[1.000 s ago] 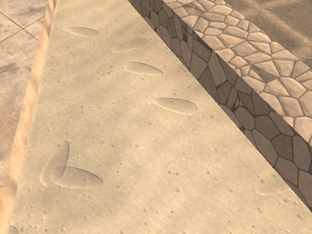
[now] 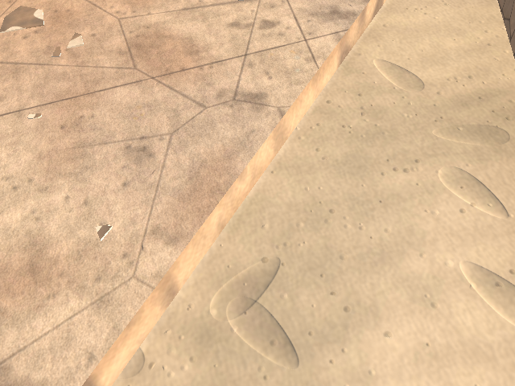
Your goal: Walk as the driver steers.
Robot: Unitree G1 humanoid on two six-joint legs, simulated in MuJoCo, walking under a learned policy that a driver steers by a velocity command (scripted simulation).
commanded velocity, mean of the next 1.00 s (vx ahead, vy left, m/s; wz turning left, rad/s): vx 0.00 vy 0.00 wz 0.19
